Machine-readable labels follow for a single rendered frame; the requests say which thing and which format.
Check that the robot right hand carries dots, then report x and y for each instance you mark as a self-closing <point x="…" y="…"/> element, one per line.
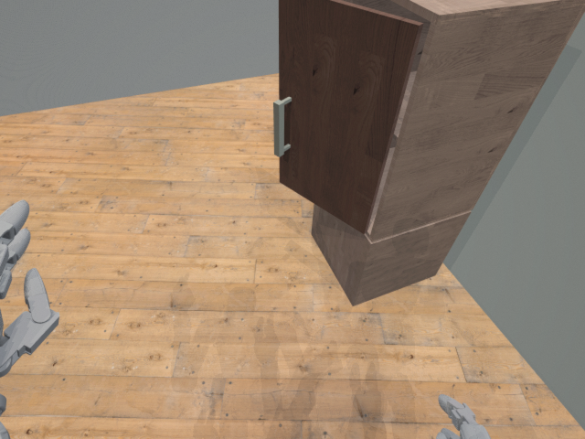
<point x="463" y="419"/>

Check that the cupboard door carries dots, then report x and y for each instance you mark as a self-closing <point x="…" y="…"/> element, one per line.
<point x="346" y="68"/>

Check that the handle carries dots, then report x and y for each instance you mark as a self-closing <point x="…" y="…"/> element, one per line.
<point x="278" y="126"/>

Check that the robot left hand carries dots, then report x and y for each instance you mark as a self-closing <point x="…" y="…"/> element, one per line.
<point x="31" y="328"/>

